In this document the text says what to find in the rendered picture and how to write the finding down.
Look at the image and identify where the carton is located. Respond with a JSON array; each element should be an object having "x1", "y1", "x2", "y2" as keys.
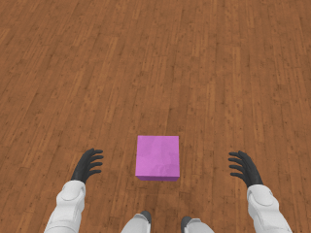
[{"x1": 135, "y1": 135, "x2": 180, "y2": 182}]

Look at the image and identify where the left robot foot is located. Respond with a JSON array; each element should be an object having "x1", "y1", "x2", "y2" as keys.
[{"x1": 140, "y1": 211, "x2": 152, "y2": 232}]

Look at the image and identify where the robot right thigh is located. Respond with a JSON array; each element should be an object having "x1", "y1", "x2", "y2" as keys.
[{"x1": 184, "y1": 222, "x2": 215, "y2": 233}]

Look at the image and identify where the right robot hand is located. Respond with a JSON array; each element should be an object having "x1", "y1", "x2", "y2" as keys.
[{"x1": 228, "y1": 150, "x2": 264, "y2": 188}]

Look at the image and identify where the right robot forearm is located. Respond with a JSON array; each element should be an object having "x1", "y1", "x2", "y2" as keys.
[{"x1": 247, "y1": 184, "x2": 293, "y2": 233}]

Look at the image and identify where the left robot forearm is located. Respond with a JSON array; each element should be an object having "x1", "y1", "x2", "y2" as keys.
[{"x1": 44, "y1": 180, "x2": 86, "y2": 233}]

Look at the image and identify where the left robot hand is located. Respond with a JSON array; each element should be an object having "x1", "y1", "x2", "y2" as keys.
[{"x1": 70, "y1": 148, "x2": 104, "y2": 184}]

